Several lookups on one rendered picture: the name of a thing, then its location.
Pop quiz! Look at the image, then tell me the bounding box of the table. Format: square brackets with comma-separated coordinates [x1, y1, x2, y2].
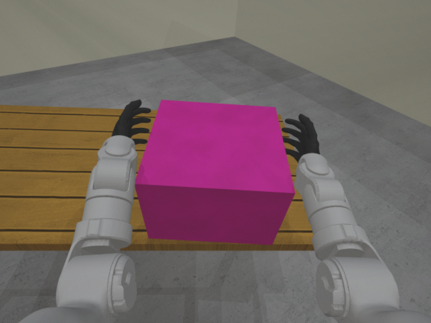
[0, 105, 314, 251]

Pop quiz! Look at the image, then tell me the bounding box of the robot left upper arm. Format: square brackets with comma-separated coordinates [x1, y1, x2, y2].
[18, 253, 137, 323]

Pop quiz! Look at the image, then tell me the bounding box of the left robot forearm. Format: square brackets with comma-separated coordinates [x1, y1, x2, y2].
[56, 135, 137, 304]

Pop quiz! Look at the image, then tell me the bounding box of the robot right upper arm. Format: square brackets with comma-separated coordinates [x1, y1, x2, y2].
[316, 256, 431, 323]

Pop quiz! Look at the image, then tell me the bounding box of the robot right hand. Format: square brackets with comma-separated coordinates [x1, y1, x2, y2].
[281, 114, 320, 162]

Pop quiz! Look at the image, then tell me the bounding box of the robot left hand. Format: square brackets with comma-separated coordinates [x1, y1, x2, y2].
[111, 100, 151, 145]

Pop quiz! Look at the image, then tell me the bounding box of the right robot forearm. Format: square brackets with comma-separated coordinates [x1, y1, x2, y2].
[294, 153, 399, 300]

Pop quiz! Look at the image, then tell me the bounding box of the carton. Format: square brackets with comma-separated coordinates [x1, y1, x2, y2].
[135, 100, 295, 245]

